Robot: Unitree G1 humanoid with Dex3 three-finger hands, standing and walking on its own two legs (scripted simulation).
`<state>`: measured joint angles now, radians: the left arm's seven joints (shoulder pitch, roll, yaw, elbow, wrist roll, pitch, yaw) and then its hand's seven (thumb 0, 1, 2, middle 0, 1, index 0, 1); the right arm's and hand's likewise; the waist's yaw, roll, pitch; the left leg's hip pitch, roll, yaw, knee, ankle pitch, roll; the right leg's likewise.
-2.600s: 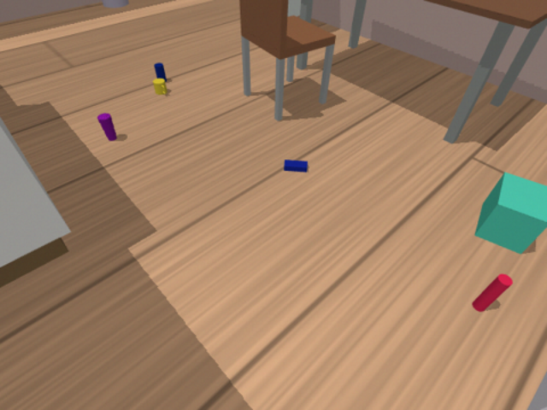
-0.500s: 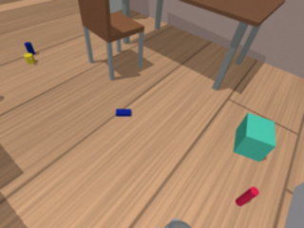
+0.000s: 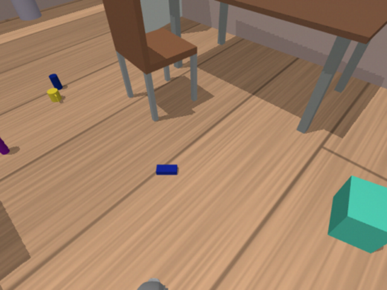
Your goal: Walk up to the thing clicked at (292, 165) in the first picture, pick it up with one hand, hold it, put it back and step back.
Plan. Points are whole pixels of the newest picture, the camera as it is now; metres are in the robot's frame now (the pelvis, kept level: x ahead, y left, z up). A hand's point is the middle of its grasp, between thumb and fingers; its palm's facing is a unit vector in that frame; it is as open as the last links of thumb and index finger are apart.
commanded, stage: walk up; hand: left
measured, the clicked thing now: (166, 169) +0.95 +0.23 -0.76
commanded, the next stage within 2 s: none
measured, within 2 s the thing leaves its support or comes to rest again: neither
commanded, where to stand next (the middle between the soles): +0.55 -0.06 m, yaw +5 degrees
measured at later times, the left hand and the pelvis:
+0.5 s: hand (107, 239) +0.28 +0.25 -0.14, palm faces -0.04 -0.94 -0.35, open 7.4 cm; pelvis +0.20 -0.03 -0.01, yaw +0 degrees
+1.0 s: hand (139, 212) +0.36 +0.18 -0.14, palm faces +0.06 -0.93 -0.37, open 7.4 cm; pelvis +0.36 -0.10 +0.00, yaw +4 degrees
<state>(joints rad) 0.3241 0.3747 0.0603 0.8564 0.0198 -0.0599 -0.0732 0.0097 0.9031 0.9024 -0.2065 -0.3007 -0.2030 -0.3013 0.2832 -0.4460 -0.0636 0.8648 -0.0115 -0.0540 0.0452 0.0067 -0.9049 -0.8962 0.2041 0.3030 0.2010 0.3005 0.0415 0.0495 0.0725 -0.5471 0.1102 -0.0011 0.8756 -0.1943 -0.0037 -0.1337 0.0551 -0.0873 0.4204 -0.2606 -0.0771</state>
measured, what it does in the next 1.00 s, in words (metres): walks ahead: left foot, then right foot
